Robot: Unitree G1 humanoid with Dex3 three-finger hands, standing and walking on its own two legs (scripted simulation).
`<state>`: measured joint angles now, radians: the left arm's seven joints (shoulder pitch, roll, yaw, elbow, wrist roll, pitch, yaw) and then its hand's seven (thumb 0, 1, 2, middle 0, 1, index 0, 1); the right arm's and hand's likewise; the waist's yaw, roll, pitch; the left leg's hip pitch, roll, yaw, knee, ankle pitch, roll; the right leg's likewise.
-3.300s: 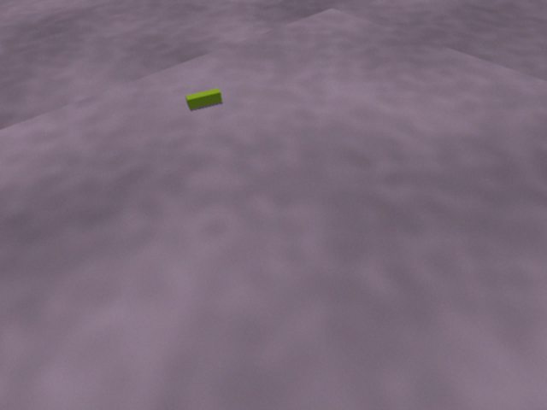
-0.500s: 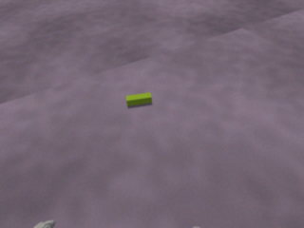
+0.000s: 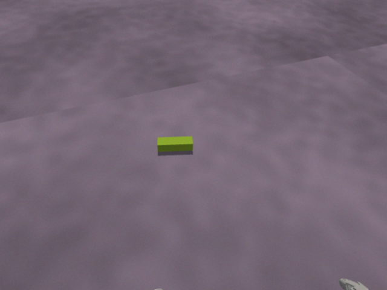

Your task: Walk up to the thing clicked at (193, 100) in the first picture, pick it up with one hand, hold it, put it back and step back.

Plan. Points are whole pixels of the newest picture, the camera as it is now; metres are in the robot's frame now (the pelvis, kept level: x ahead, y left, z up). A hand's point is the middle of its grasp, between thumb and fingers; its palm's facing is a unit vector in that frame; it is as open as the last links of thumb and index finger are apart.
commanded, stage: walk up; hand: left
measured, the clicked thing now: (175, 144) +1.10 +0.14 -0.72
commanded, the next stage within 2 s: none
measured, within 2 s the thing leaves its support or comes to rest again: neither
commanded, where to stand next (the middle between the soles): +0.72 -0.21 m, yaw +4 degrees
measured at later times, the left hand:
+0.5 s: hand (140, 232) +0.28 +0.15 -0.10, palm faces +0.00 -0.92 -0.40, open 7.4 cm
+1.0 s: hand (169, 183) +0.43 +0.10 -0.13, palm faces -0.02 -0.95 -0.32, open 7.4 cm
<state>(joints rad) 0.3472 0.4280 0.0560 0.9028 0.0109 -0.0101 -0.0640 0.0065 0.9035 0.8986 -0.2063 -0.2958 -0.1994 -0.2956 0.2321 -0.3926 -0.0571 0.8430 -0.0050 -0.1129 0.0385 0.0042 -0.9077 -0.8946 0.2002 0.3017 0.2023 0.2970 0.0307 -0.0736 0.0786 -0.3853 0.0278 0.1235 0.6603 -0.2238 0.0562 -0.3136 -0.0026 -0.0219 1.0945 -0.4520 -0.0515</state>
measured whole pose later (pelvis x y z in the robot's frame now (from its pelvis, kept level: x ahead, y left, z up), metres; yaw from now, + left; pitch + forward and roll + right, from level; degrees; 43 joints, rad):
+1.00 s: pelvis +0.38 -0.17 +0.01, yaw +1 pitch -3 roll +1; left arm 0.29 0.43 0.06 0.87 0.01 -0.02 -0.08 0.01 0.90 0.90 -0.21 -0.30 -0.20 -0.30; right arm 0.31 -0.41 -0.05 0.85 -0.01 -0.10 0.03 0.00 -0.91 -0.89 0.20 0.30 0.20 0.30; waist -0.01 -0.07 0.08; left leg -0.23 0.05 0.10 0.56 -0.26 0.01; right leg -0.50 -0.11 0.00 0.91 -0.34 -0.01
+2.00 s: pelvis +0.62 -0.24 +0.00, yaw +5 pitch -2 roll +0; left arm 0.20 0.38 0.02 0.96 0.01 -0.04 0.00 0.00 0.90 0.90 -0.21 -0.30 -0.20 -0.30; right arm 0.14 -0.39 -0.02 0.93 0.01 0.02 0.01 0.01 -0.91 -0.90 0.20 0.30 0.20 0.30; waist 0.01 0.04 0.11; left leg -0.37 0.03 0.03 0.80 -0.47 0.03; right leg -0.40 -0.04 -0.03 0.72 -0.28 0.00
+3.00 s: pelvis +0.65 -0.23 +0.03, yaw +6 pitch -2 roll +0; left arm 0.09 0.34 0.01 1.18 0.00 -0.02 -0.01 0.00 0.90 0.90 -0.21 -0.30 -0.20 -0.30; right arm 0.06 -0.35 -0.01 1.17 -0.01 0.00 0.02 0.00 -0.91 -0.89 0.20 0.30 0.20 0.30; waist 0.01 0.02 0.05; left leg -0.12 0.01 0.02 0.34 -0.18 -0.01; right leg -0.17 -0.05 -0.05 0.33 -0.13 0.03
